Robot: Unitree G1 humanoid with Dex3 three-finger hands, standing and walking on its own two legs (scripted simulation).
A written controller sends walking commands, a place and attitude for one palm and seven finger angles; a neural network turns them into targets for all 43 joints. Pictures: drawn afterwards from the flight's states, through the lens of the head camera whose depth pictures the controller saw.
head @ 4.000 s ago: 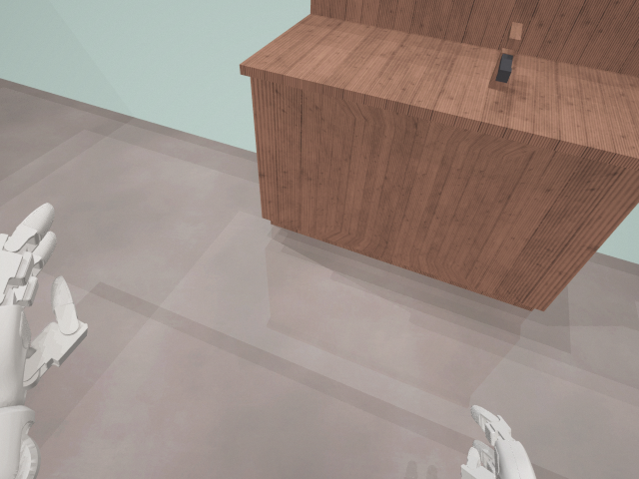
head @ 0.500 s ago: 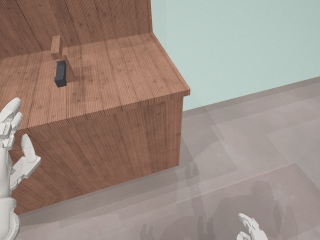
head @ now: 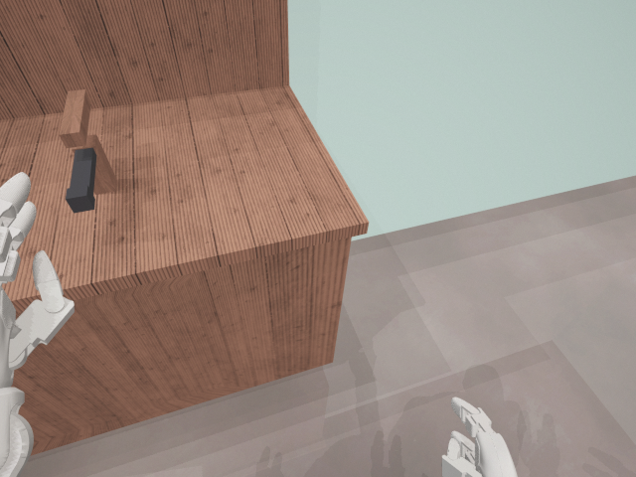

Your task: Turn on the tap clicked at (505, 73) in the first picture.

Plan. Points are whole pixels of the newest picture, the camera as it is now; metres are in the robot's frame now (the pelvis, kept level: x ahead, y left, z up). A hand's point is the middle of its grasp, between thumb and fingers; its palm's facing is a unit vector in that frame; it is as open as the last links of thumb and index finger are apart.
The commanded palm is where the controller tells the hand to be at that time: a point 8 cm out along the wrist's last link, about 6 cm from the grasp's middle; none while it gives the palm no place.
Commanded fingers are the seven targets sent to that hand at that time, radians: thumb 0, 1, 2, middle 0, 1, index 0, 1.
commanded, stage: take the last steps up to it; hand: left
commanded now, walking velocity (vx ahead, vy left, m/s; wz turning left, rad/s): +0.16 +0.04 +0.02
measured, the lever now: (80, 199) +0.46 +0.38 +0.08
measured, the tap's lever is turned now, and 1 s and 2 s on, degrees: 0 0 0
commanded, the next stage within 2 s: come to a stop and stand still in 0.02 s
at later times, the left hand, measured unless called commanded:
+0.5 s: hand (92, 276) +0.26 +0.24 +0.17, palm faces +0.37 -0.83 -0.41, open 7.4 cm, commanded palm +0.20 +0.28 +0.18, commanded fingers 0.00 0.90 0.90 -0.20 -0.30 -0.20 -0.30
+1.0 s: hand (95, 339) +0.19 +0.21 +0.17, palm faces +0.39 -0.85 -0.34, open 7.4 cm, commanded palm +0.15 +0.25 +0.18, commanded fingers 0.00 0.90 0.90 -0.20 -0.30 -0.20 -0.30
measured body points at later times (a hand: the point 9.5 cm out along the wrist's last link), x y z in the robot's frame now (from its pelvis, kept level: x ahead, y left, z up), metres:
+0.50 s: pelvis +0.04 +0.00 +0.00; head +0.07 +0.03 +0.45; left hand +0.23 +0.28 +0.20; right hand +0.22 -0.24 -0.06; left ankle +0.08 +0.10 -0.73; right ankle +0.03 -0.12 -0.71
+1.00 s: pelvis -0.02 -0.03 +0.00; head -0.03 -0.02 +0.45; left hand +0.17 +0.25 +0.19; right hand +0.12 -0.28 -0.09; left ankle +0.04 +0.09 -0.73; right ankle +0.01 -0.12 -0.73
